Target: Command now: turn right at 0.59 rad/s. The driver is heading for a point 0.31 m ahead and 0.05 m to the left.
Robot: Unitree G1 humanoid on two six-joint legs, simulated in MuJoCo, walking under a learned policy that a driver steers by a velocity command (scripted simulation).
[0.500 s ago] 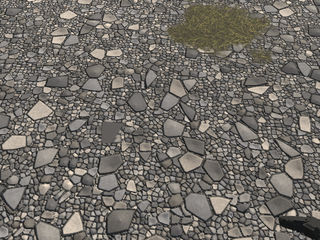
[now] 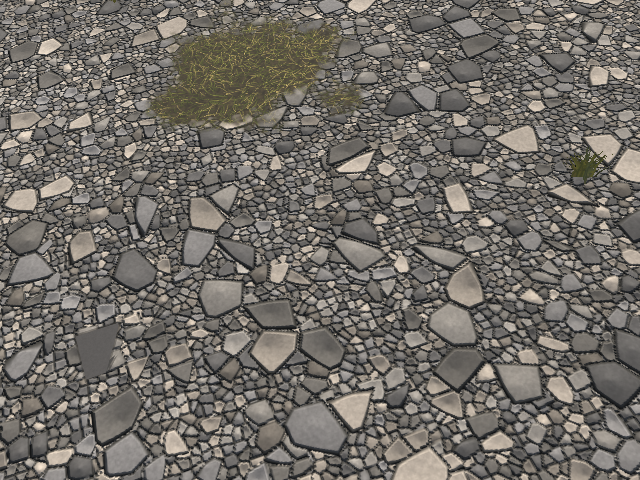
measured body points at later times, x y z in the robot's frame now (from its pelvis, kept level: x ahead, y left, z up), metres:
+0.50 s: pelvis +0.01 +0.03 +0.00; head +0.04 +0.04 +0.45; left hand +0.23 +0.27 -0.10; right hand +0.11 -0.26 -0.09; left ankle +0.03 +0.14 -0.74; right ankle -0.03 -0.10 -0.70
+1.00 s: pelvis -0.01 +0.01 -0.01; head +0.01 +0.00 +0.44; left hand +0.16 +0.25 -0.12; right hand +0.07 -0.29 -0.12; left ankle +0.03 +0.13 -0.73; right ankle -0.04 -0.12 -0.74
